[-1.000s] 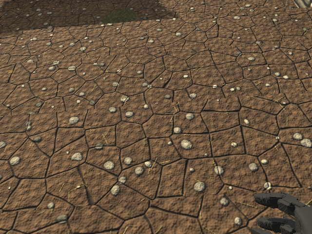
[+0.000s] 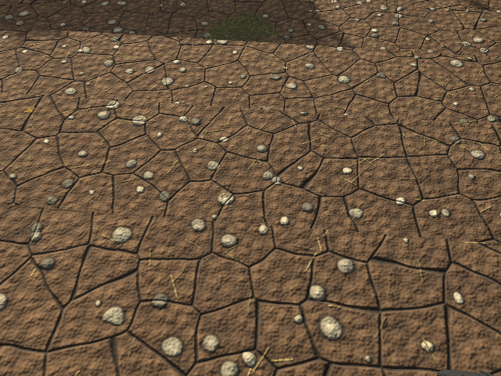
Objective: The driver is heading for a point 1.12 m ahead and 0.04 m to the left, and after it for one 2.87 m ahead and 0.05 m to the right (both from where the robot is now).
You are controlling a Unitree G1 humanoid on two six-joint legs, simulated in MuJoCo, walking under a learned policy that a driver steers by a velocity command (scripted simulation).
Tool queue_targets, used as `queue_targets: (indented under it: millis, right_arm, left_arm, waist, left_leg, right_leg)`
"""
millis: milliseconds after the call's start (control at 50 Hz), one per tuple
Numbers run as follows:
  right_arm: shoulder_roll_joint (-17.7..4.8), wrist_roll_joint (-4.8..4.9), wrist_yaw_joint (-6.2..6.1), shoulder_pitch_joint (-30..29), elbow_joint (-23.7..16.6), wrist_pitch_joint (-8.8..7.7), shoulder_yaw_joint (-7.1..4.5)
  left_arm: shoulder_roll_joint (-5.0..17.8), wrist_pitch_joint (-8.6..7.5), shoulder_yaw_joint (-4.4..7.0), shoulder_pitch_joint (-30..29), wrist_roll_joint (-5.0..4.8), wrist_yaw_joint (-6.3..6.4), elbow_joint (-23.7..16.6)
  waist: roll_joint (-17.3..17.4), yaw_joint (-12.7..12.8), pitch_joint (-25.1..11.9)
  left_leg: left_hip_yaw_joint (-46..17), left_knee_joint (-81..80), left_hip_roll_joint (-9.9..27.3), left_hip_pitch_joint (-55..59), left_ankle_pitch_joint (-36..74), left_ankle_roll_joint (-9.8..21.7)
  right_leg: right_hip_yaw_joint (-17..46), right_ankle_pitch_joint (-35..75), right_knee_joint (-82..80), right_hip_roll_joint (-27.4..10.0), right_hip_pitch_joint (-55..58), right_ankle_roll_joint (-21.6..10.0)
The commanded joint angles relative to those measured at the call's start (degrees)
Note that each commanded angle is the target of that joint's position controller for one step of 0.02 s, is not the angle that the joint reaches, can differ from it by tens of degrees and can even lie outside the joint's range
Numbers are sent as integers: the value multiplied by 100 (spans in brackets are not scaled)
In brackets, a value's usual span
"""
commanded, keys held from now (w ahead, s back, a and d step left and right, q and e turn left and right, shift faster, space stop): w+q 0.18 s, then w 0.82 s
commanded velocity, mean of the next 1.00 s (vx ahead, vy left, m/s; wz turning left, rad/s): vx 0.50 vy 0.00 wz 0.22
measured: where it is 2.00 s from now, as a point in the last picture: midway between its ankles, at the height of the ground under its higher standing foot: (248, 208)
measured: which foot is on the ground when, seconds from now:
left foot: down 0.00-0.58, up 0.60-1.00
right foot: up 0.00-0.56, down 0.58-1.00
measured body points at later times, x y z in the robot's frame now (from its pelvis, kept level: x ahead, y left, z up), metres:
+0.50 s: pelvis +0.29 -0.01 -0.04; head +0.31 +0.01 +0.41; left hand +0.50 +0.25 -0.11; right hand +0.30 -0.29 -0.16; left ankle +0.08 +0.08 -0.71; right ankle +0.48 -0.11 -0.76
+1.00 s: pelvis +0.59 +0.00 -0.14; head +0.61 +0.01 +0.31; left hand +0.49 +0.25 -0.28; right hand +0.88 -0.16 -0.21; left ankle +0.72 +0.14 -0.86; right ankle +0.49 -0.11 -0.87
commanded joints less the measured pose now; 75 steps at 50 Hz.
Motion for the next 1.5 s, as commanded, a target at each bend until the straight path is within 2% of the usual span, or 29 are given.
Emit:
queue_targets:
  millis: [20, 60, 140, 180, 240, 320, 440, 500, 540, 580, 600, 620, 660, 700, 740, 800, 880, 960, 1000, 1040, 1060, 1080, 1120, 1160, 1220, 1320, 1340, 1460, 1500]
  right_arm:
    - [-895, -28, -23, 1612, -19, -98, -264]
    - [-646, -66, -29, 885, -198, -160, -176]
    - [-658, 15, -193, 969, -260, -127, -142]
    - [-947, -122, -311, 1238, -249, -62, -246]
    - [-823, -19, -452, 2102, 68, -161, -156]
    - [-726, -45, -592, 2166, 173, -176, -41]
    - [-625, 28, -609, 2753, 335, -10, 49]
    - [-525, 98, -696, 2643, 402, 78, 83]
    - [-517, 57, -647, 2690, 538, 90, 97]
    - [-548, -26, -435, 2460, 609, -35, 61]
    - [12, 32, -349, 3303, 719, -157, 193]
    - [-335, 203, -346, 3692, 518, -300, 253]
    - [-677, 248, -375, 2408, 54, -337, 246]
    - [-618, 66, -554, 1644, -138, -216, 202]
    - [-430, -94, -528, 1492, -188, -110, 157]
    - [-59, -325, -442, 1052, -353, -281, 197]
    - [0, -169, -287, 205, -555, -203, 239]
    - [-93, -124, -116, -646, -904, -224, 200]
    - [-204, -103, -70, -599, -950, -274, 156]
    - [-565, -152, -111, 664, -626, -297, -41]
    - [-1022, -237, -185, 1900, -406, -290, -185]
    - [-1338, -129, -166, 2287, -281, -251, -262]
    - [-768, -62, -215, 1805, -313, -152, -100]
    - [-553, -186, -179, 1146, -402, -166, -23]
    - [-442, -182, -121, 912, -338, -288, 5]
    - [-929, -173, -281, 1301, 36, -276, -157]
    - [-1029, -286, -275, 1408, 97, -315, -195]
    - [-809, -150, -214, 1858, 239, -237, -109]
    - [-931, -119, -213, 1584, 87, -150, -117]
  left_arm:
    - [996, -454, 170, -341, -236, -123, -823]
    - [970, -384, 222, -558, 71, 0, -877]
    - [701, -131, 227, -628, 68, -19, -1109]
    - [429, -154, 120, -725, 180, -146, -1132]
    - [825, -255, 225, -1557, -67, -277, -1401]
    - [405, -413, 41, -2324, 172, -468, -1598]
    - [281, -474, -104, -2900, 87, -774, -2053]
    - [314, -423, -117, -2643, 67, -688, -1958]
    - [428, -427, -32, -1820, 88, -593, -1701]
    - [654, -348, 143, 554, -24, -482, -939]
    - [855, -334, 54, 1291, 88, -542, -679]
    - [1185, -253, 173, 1425, -42, -554, -579]
    - [977, -34, 176, 681, -70, -381, -713]
    - [809, -126, 14, -219, 73, -292, -807]
    - [432, -255, -169, -680, 40, -334, -710]
    - [528, -248, -167, -437, 65, -180, -590]
    - [739, -99, -38, 166, -192, -115, -330]
    - [730, 103, -13, 776, -144, -104, -78]
    - [833, 177, 25, 739, -101, -110, -86]
    - [850, 182, -10, 381, -104, -119, -209]
    - [766, 134, -75, 114, -8, -106, -398]
    - [191, 10, -268, 918, 25, -164, -411]
    - [1008, -95, -21, 18, -189, -227, -625]
    - [825, -57, -13, -425, -74, -161, -754]
    - [578, 86, -12, -112, -39, -90, -671]
    - [251, 15, -125, -1078, 99, -132, -989]
    - [429, -17, -36, -652, 88, -191, -769]
    - [598, -91, -21, -1641, -22, -402, -1198]
    - [708, -134, 30, -1122, -50, -497, -1099]
  waist:
    - [952, -788, -1136]
    - [213, -347, -627]
    - [186, -82, -421]
    - [143, -169, -634]
    - [370, -450, -257]
    - [386, -680, 31]
    - [452, -936, 174]
    - [450, -886, 268]
    - [399, -622, -94]
    - [-123, 505, -1029]
    - [-1303, 307, -1877]
    - [-2067, 240, -2667]
    - [-449, 309, -2323]
    - [86, -150, -933]
    - [-79, -670, 177]
    - [-618, -432, -215]
    - [-386, -27, -284]
    - [-199, 278, 57]
    - [-265, 150, -7]
    - [-266, -523, -716]
    - [126, -1049, -1528]
    - [1516, -819, -2412]
    - [920, -859, -1098]
    - [176, -473, -304]
    - [466, -50, -277]
    - [411, -226, -441]
    - [359, -135, -780]
    - [413, -412, -184]
    - [583, -116, -346]
  left_leg:
    - [-3708, -2144, 1926, 4155, 380, 1659]
    - [-2640, -2188, 1547, 2589, 1712, 1367]
    - [-2198, -2390, 1222, 1857, 2335, 1305]
    - [-2030, -2059, 1160, 1787, 2926, 1326]
    - [-2389, -2010, 1258, 2568, 1604, 1089]
    - [-1842, -1579, 753, 1168, 137, 802]
    - [-2526, -47, 836, 1988, 158, 768]
    - [-2344, 759, 685, 2223, 459, 484]
    - [-2135, 1879, 480, 2415, 1319, 373]
    - [-1563, 5045, -86, 548, 185, -60]
    - [-1673, 7246, -651, -1753, -3619, -306]
    - [-1803, 8035, -303, -2582, -3401, -592]
    - [-1149, 6922, 423, -3688, -2097, -591]
    - [-980, 6599, 741, -3023, -1045, -552]
    - [-943, 4140, 1047, -1972, -266, -468]
    - [-429, 1319, 805, -242, 1621, -705]
    - [-388, -198, 592, -401, 1993, -599]
    - [-338, -698, 545, -1050, 1389, -282]
    - [-210, -897, 413, -619, 867, -134]
    - [-187, -1055, 298, 1602, 1189, 192]
    - [-1248, -872, 1197, 3438, 1718, 635]
    - [-3556, -1241, 2577, 5151, 1022, 1569]
    - [-3464, -2014, 2331, 4189, -318, 1246]
    - [-2558, -2423, 1886, 2661, 410, 997]
    - [-1788, -2793, 1541, 1615, 1123, 904]
    - [-858, -2715, 1210, 1340, 2495, 743]
    - [-814, -2444, 1357, 1272, 2752, 801]
    - [-1336, -1742, 1727, 2113, 1996, 852]
    - [-1259, -1197, 1636, 1727, 2537, 743]
  right_leg:
    - [907, 210, 2518, 212, -3824, -213]
    - [891, 842, 1643, -207, -3034, -168]
    - [838, 1252, 379, -308, -2763, 10]
    - [696, 2308, 369, -225, -2793, 56]
    - [1097, 3154, -402, -307, -4123, -114]
    - [731, 5537, -2049, 62, -2736, -297]
    - [792, 5084, -2532, 263, -3344, -471]
    - [914, 5389, -3476, 33, -2775, -399]
    - [779, 5459, -4005, -23, -1682, -476]
    - [1062, 5975, -3764, -573, 1773, -844]
    - [1606, 8529, -1426, -1342, 4280, -1187]
    - [2694, 8426, -1228, -1876, 4935, -1770]
    - [3691, 2633, -2896, -2000, 3924, -2305]
    - [4327, 2761, -3586, -2174, 1080, -2321]
    - [2445, 3319, -3953, -1016, -1178, -1574]
    - [1135, 4829, -4141, -154, -1621, -1299]
    - [1327, 4804, -4094, -583, -156, -1199]
    - [1614, 4130, -3860, -898, 953, -1226]
    - [1588, 4531, -3594, -914, 1100, -1228]
    - [1228, 5730, -2465, -502, 411, -1022]
    - [887, 4603, -786, -67, -713, -795]
    - [680, 379, 1305, 752, -2542, -468]
    - [933, -14, 1841, 342, -3754, -409]
    - [779, 781, 1168, -25, -3374, -316]
    - [748, 1117, 308, -247, -2431, -197]
    - [432, 2747, -1202, -44, -1826, -109]
    - [487, 3586, -529, -24, -1421, -132]
    - [453, 2250, -694, -94, -2536, -431]
    - [222, 1875, -1147, 141, -1541, -552]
